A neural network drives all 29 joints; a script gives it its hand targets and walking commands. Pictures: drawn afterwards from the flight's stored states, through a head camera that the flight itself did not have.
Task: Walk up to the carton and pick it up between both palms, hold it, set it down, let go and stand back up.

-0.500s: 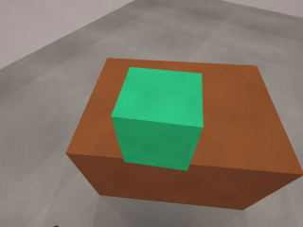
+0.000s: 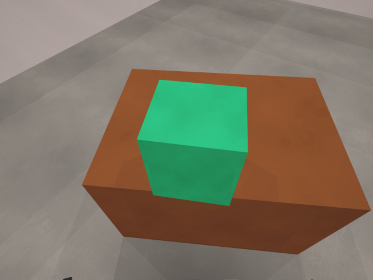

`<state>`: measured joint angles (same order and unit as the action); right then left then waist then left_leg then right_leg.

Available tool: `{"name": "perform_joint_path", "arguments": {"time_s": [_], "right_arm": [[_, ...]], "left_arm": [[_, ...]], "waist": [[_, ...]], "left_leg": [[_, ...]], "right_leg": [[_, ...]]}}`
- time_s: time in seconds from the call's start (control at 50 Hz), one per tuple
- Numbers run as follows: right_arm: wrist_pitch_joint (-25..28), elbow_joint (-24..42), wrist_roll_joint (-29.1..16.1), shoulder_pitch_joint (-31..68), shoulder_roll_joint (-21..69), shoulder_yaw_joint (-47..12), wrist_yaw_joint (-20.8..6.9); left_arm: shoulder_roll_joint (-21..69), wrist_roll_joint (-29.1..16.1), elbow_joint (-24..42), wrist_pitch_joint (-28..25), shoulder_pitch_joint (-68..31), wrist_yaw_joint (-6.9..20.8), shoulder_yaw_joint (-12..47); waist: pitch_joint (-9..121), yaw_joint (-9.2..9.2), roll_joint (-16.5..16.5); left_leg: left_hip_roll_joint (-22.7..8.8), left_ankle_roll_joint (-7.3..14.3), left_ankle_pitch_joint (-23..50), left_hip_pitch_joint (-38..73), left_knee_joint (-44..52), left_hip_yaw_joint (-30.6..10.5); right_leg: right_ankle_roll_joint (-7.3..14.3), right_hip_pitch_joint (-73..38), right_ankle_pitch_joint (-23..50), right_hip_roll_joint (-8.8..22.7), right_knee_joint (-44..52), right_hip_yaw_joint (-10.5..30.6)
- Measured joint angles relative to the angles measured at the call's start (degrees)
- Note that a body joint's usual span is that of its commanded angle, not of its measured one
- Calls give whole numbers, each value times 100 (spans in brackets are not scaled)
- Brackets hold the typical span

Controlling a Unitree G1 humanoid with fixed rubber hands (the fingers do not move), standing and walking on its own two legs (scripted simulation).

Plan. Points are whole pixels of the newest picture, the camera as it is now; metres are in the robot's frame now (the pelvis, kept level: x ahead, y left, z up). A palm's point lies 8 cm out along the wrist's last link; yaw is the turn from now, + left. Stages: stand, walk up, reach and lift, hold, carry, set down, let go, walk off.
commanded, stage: reach and lift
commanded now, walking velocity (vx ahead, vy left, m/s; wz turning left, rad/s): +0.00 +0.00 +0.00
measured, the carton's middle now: (195, 145) +0.46 +0.00 -0.04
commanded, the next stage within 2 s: none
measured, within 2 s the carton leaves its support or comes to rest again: neither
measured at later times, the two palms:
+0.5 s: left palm (74, 260) +0.17 +0.28 -0.10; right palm (316, 276) +0.15 -0.27 -0.10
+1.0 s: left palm (70, 264) +0.16 +0.27 -0.08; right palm out of the picture +0.13 -0.22 -0.07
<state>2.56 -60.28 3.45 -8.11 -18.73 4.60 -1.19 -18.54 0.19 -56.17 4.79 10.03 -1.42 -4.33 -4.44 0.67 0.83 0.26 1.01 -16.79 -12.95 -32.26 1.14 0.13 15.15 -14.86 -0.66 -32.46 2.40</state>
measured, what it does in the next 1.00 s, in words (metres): stands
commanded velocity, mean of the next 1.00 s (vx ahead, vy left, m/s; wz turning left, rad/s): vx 0.00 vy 0.00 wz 0.00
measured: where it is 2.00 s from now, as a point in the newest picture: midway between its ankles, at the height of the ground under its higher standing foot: outside the picture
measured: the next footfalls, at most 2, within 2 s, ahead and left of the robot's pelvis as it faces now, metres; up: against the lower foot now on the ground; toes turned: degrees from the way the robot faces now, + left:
none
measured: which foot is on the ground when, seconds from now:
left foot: down 0.00-1.00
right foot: down 0.00-1.00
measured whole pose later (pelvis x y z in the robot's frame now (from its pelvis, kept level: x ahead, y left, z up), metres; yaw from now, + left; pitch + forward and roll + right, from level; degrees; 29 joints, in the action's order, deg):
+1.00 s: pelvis -0.03 +0.00 -0.01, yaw +0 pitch -7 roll +0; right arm 11.1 -38.1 -1.9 -9.5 -8.5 1.5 4.0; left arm -17.6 0.2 -37.0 4.0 4.4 3.9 -5.7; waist -7.3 1.3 -1.6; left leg -0.2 0.8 -18.0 -13.0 -38.0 1.1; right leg -0.2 14.4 -15.0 -0.9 -36.6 2.0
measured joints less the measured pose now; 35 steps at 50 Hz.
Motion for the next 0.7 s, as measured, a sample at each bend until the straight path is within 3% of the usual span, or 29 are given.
{"name": "perform_joint_path", "arguments": {"time_s": [0.04, 0.1, 0.2, 0.32, 0.42, 0.7], "right_arm": [[144, 0, 92, 189, 2, 207, -101], [164, 116, 111, 395, 4, 343, -222], [168, 656, 76, 411, 24, 348, -253], [278, 1325, -212, 410, 35, 103, -139], [413, 1348, -287, 408, 134, -69, -48], [847, 1385, -468, 294, 635, -179, 194]], "left_arm": [[0, 0, 749, 773, -141, -68, 8], [10, -1, 1472, 1517, -494, -81, 70], [97, -1, 2450, 2044, -711, -68, 77], [97, -1, 2857, 1928, -708, 82, 8], [97, 0, 2497, 1802, -697, 126, -131], [97, -1, 2461, 864, -576, 271, -146]], "waist": [[-348, 0, 0], [-721, 2, -1], [-824, 54, -12], [-812, 64, -90], [-764, 64, -198], [-527, 63, -253]], "left_leg": [[-3, -3, -202, -2, -392, 0], [-4, -4, -457, -3, -869, 0], [-8, -24, -647, -4, -1138, 0], [-9, -25, -666, -4, -1128, 0], [-10, -25, -625, -5, -1042, 0], [-16, -25, -261, -4, -652, 0]], "right_leg": [[0, -1, -196, 0, -387, -14], [0, -1, -448, 0, -866, -25], [-3, 1, -640, -3, -1133, -29], [-19, 1, -656, -3, -1123, -29], [-21, -1, -601, -3, -1028, -29], [-29, -64, -181, -3, -512, -26]]}}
